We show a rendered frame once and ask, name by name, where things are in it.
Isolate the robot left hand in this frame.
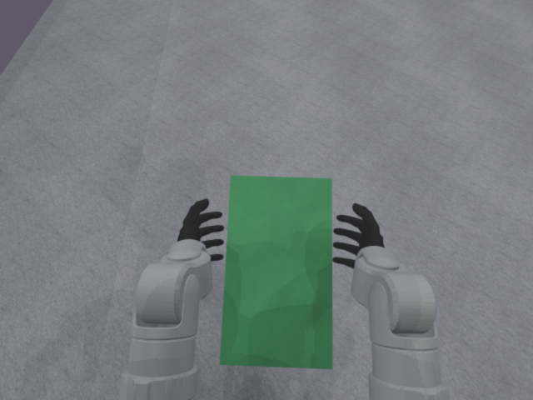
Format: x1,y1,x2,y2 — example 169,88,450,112
177,199,224,262

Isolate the right robot forearm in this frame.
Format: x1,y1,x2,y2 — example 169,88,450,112
351,246,450,400

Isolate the left robot forearm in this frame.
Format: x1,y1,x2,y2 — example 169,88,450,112
118,239,213,400

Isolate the robot right hand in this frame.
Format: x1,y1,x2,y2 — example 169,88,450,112
332,203,384,269

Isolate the carton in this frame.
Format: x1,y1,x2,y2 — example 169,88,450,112
220,175,332,369

